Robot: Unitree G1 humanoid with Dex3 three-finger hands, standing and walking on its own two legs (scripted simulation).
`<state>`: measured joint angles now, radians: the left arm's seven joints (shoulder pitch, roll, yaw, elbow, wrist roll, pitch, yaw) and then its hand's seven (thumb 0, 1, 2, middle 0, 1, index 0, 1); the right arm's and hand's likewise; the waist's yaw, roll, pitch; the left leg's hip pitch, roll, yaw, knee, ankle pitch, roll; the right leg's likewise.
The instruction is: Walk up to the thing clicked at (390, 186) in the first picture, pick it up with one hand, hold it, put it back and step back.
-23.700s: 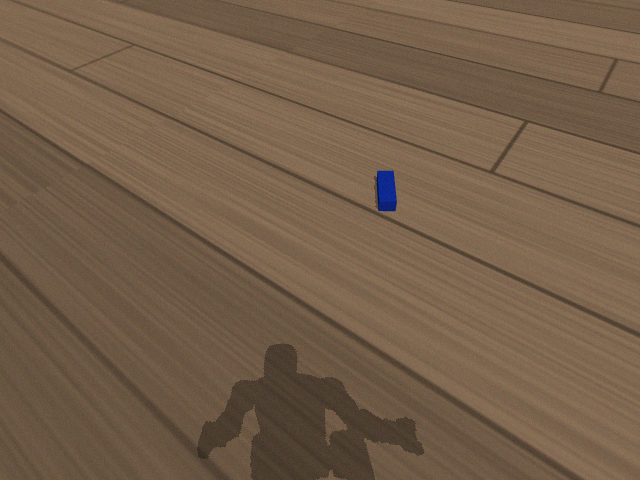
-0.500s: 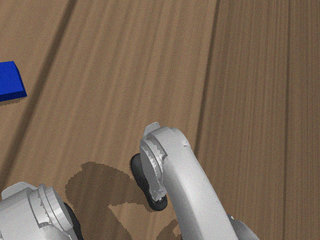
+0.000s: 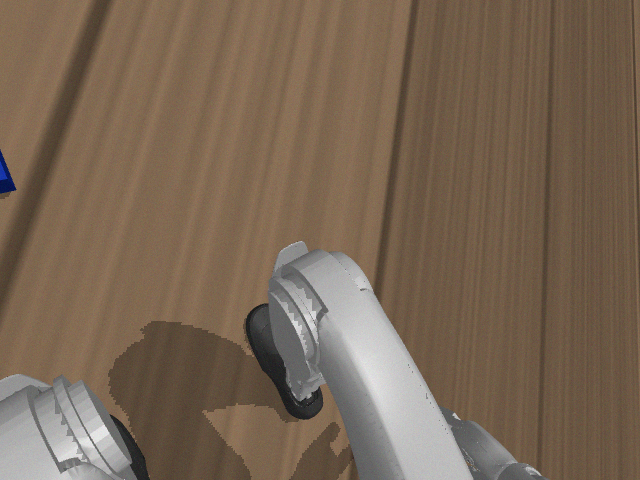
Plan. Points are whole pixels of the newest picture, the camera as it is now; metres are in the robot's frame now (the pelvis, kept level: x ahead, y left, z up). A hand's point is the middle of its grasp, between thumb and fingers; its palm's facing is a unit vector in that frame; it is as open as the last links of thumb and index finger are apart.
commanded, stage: rest palm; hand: left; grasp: from above
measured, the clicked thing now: out of the picture +0.53 +0.28 -0.29
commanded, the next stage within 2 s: close in 0.60 s
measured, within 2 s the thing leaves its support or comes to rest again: neither
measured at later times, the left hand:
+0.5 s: hand out of the picture +0.50 +0.27 -0.26, palm faces -0.47 -0.06 -0.88, open 13.4 cm
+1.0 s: hand out of the picture +0.51 +0.28 -0.26, palm faces -0.46 -0.07 -0.89, open 12.9 cm
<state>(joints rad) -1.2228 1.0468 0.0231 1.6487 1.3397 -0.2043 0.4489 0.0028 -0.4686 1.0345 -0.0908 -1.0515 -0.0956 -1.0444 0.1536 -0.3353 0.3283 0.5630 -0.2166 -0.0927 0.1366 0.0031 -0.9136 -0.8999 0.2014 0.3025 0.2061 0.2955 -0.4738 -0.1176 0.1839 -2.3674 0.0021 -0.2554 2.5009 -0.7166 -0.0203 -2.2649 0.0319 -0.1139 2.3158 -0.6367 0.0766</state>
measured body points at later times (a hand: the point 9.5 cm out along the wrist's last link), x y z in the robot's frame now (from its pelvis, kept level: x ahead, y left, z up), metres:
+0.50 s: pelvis +0.00 +0.00 +0.00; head +0.30 +0.12 +0.31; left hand +0.52 +0.28 -0.21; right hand +0.01 -0.24 -0.05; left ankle +0.06 +0.13 -0.28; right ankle +0.12 -0.13 -0.28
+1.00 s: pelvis +0.00 +0.00 +0.00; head +0.31 +0.12 +0.30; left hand +0.53 +0.28 -0.21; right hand +0.01 -0.24 -0.05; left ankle +0.06 +0.13 -0.28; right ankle +0.12 -0.13 -0.28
